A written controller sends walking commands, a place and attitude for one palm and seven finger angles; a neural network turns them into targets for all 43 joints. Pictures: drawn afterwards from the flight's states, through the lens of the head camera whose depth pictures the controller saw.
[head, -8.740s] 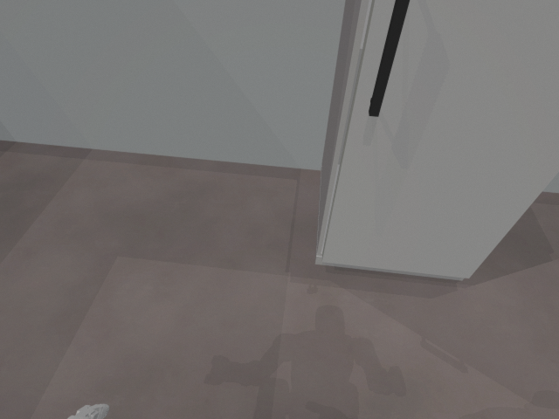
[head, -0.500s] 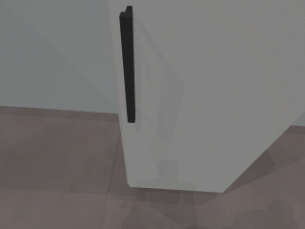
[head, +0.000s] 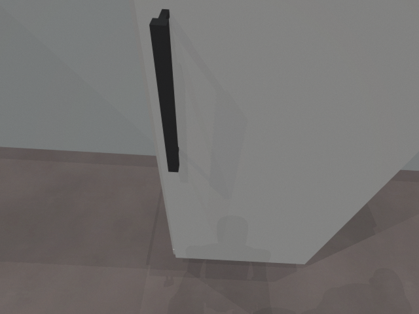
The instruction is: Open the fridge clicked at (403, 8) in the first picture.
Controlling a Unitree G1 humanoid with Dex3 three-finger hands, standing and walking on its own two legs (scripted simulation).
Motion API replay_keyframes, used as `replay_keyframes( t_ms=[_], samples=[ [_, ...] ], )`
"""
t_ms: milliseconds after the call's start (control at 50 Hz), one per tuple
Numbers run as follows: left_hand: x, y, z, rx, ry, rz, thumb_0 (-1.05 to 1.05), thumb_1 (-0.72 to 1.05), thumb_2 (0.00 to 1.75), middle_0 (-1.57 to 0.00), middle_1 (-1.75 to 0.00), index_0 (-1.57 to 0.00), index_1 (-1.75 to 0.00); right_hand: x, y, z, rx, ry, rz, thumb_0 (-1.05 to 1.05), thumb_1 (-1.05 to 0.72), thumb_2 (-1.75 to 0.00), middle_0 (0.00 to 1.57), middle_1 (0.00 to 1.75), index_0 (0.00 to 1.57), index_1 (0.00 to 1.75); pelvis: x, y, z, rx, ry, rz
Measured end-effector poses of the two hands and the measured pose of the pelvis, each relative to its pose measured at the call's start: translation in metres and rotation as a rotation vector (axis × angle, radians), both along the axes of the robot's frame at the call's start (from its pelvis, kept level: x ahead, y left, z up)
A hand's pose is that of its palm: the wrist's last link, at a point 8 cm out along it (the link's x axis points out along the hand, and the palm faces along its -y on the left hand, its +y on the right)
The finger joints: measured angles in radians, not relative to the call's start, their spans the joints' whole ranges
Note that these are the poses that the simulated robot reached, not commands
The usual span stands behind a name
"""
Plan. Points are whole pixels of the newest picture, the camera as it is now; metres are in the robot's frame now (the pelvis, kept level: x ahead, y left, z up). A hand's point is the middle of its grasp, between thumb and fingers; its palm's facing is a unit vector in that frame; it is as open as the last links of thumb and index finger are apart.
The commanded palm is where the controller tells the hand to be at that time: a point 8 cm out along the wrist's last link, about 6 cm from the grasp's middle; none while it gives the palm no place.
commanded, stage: look again from close up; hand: left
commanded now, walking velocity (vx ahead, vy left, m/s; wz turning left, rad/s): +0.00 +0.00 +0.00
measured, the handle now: (170, 106) +0.42 +0.11 +0.19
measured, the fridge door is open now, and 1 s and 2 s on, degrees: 0 0 0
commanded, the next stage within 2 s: raise the hand to about handle height in 0.02 s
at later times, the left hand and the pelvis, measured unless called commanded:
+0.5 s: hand (144, 274) +0.19 +0.13 +0.01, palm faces -0.03 -1.00 +0.00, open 8.3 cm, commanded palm +0.13 +0.22 +0.00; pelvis -0.01 -0.04 -0.05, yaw +3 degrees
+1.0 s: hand (91, 240) +0.21 +0.20 +0.08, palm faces +0.08 -0.99 -0.09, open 11.3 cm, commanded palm +0.16 +0.25 +0.09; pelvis +0.01 -0.05 -0.02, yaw +5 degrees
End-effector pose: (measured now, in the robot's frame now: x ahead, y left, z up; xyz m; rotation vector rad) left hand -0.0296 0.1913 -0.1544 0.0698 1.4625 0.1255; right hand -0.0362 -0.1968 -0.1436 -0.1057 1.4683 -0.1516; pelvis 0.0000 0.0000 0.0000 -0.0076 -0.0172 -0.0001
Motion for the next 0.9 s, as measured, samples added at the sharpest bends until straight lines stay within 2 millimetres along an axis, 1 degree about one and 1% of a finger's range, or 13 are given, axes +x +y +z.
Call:
replay_keyframes(
  t_ms=[160, 180, 220, 260, 340, 400, 480, 540, 600, 660, 700, 800, 900],
  samples=[
    [0.006, 0.003, 0.004, 0.030, -0.010, 0.018, 0.03, 0.93, 0.90, -0.20, -0.30, -0.20, -0.30, 0.006, -0.006, 0.001, 0.003, -0.031, 0.005, 0.01, -0.91, -0.90, 0.20, 0.30, 0.20, 0.30, 0.001, -0.005, -0.001, 0.000, 0.007, 0.012],
    [0.018, 0.015, 0.014, 0.070, -0.058, 0.057, 0.05, 0.96, 0.90, -0.20, -0.30, -0.20, -0.30, 0.014, -0.010, 0.003, -0.008, -0.097, 0.016, 0.01, -0.91, -0.90, 0.20, 0.30, 0.20, 0.30, 0.001, -0.007, -0.002, 0.007, 0.008, 0.014],
    [0.056, 0.037, 0.046, 0.171, -0.306, 0.069, 0.08, 0.97, 0.89, -0.21, -0.31, -0.21, -0.31, 0.028, -0.025, 0.009, -0.038, -0.229, 0.043, 0.03, -0.93, -0.90, 0.20, 0.30, 0.21, 0.30, 0.002, -0.009, -0.004, 0.021, 0.022, 0.033],
    [0.099, 0.047, 0.085, 0.230, -0.570, 0.076, 0.08, 0.96, 0.88, -0.20, -0.32, -0.20, -0.32, 0.049, -0.040, 0.012, -0.057, -0.362, 0.063, 0.03, -0.93, -0.90, 0.20, 0.30, 0.21, 0.30, 0.001, -0.010, -0.007, 0.028, 0.032, 0.063],
    [0.179, 0.033, 0.157, 0.189, -1.102, 0.044, 0.06, 0.88, 0.86, -0.20, -0.35, -0.20, -0.36, 0.108, -0.073, 0.019, -0.107, -0.604, 0.141, 0.03, -0.93, -0.90, 0.20, 0.30, 0.21, 0.30, -0.004, -0.014, -0.020, 0.022, 0.053, 0.096],
    [0.208, 0.008, 0.180, 0.029, -1.395, -0.010, 0.04, 0.81, 0.84, -0.20, -0.39, -0.20, -0.39, 0.155, -0.090, 0.036, -0.143, -0.758, 0.160, 0.03, -0.92, -0.90, 0.20, 0.30, 0.20, 0.30, -0.007, -0.023, -0.029, 0.008, 0.093, 0.080],
    [0.202, -0.010, 0.168, -0.093, -1.492, -0.150, 0.02, 0.70, 0.80, -0.21, -0.44, -0.21, -0.45, 0.213, -0.100, 0.071, -0.170, -0.946, 0.203, 0.02, -0.91, -0.90, 0.20, 0.30, 0.20, 0.30, -0.010, -0.037, -0.043, 0.005, 0.118, 0.060],
    [0.179, 0.001, 0.151, -0.060, -1.397, -0.119, 0.01, 0.62, 0.77, -0.22, -0.49, -0.22, -0.49, 0.246, -0.097, 0.090, -0.167, -1.035, 0.246, 0.02, -0.91, -0.90, 0.20, 0.30, 0.20, 0.30, -0.009, -0.047, -0.048, 0.003, 0.127, 0.064],
    [0.154, 0.023, 0.152, 0.049, -1.352, -0.030, 0.01, 0.54, 0.74, -0.23, -0.53, -0.23, -0.54, 0.268, -0.086, 0.096, -0.140, -1.070, 0.297, 0.02, -0.91, -0.90, 0.20, 0.30, 0.20, 0.30, -0.006, -0.054, -0.049, -0.009, 0.133, 0.087],
    [0.141, 0.037, 0.171, 0.140, -1.415, 0.007, 0.02, 0.47, 0.71, -0.24, -0.58, -0.23, -0.58, 0.278, -0.071, 0.088, -0.091, -1.055, 0.353, 0.01, -0.91, -0.90, 0.20, 0.30, 0.20, 0.30, -0.004, -0.060, -0.048, -0.028, 0.132, 0.119],
    [0.144, 0.038, 0.185, 0.149, -1.472, -0.018, 0.01, 0.42, 0.69, -0.23, -0.61, -0.23, -0.61, 0.277, -0.062, 0.077, -0.053, -1.022, 0.382, 0.01, -0.91, -0.90, 0.20, 0.30, 0.20, 0.30, -0.005, -0.062, -0.046, -0.038, 0.126, 0.137],
    [0.178, 0.035, 0.204, 0.065, -1.467, -0.151, 0.01, 0.31, 0.65, -0.24, -0.68, -0.24, -0.69, 0.256, -0.047, 0.049, 0.025, -0.906, 0.363, 0.01, -0.90, -0.90, 0.20, 0.30, 0.21, 0.30, -0.004, -0.064, -0.039, -0.037, 0.119, 0.140],
    [0.205, 0.051, 0.219, 0.040, -1.406, -0.159, 0.01, 0.19, 0.59, -0.25, -0.76, -0.25, -0.76, 0.226, -0.052, 0.040, 0.034, -0.834, 0.281, 0.02, -0.90, -0.90, 0.21, 0.30, 0.21, 0.31, 0.002, -0.061, -0.029, -0.021, 0.114, 0.114]
  ],
)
